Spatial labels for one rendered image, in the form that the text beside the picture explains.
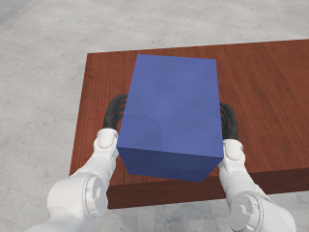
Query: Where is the left robot forearm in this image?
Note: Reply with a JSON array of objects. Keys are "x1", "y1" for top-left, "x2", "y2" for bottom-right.
[{"x1": 46, "y1": 128, "x2": 119, "y2": 214}]

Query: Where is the left robot hand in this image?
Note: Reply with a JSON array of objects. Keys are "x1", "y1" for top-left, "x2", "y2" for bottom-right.
[{"x1": 102, "y1": 95, "x2": 128, "y2": 131}]

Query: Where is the right robot hand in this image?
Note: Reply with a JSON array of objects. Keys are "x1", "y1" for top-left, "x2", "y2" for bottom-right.
[{"x1": 219, "y1": 101, "x2": 239, "y2": 140}]

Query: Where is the right robot forearm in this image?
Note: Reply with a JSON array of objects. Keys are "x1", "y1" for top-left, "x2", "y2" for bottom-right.
[{"x1": 217, "y1": 139, "x2": 296, "y2": 232}]

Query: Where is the pedestal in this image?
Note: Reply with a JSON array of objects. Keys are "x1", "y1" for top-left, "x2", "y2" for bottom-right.
[{"x1": 69, "y1": 39, "x2": 309, "y2": 210}]

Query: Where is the carton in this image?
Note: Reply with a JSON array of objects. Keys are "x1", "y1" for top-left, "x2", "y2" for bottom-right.
[{"x1": 116, "y1": 54, "x2": 224, "y2": 183}]

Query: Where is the right robot upper arm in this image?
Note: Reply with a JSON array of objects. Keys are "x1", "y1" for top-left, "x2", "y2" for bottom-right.
[{"x1": 229, "y1": 193, "x2": 296, "y2": 232}]

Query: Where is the left robot upper arm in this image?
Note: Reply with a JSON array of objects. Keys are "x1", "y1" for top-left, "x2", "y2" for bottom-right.
[{"x1": 24, "y1": 174, "x2": 108, "y2": 232}]

